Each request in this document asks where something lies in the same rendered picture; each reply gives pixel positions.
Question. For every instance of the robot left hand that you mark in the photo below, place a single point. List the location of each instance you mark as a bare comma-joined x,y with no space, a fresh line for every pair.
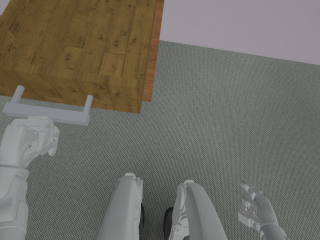
20,134

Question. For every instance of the right robot foot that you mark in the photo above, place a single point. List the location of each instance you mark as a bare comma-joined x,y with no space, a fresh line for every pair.
167,223

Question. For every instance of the robot left forearm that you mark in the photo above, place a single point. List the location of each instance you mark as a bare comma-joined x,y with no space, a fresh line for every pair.
14,210

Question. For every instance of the cabinet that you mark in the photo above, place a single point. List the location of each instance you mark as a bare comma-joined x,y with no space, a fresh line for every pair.
152,59

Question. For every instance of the handle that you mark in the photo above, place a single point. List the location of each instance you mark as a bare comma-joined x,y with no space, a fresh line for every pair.
15,109

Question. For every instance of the robot right forearm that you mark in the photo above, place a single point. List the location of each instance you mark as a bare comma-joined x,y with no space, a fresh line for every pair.
272,232

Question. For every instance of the robot right hand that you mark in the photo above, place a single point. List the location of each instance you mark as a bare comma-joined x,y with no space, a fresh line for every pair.
261,211

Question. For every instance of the robot left shin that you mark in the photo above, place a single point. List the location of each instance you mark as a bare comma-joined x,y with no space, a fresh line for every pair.
137,214

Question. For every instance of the drawer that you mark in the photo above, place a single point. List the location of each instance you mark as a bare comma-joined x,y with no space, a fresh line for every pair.
61,51

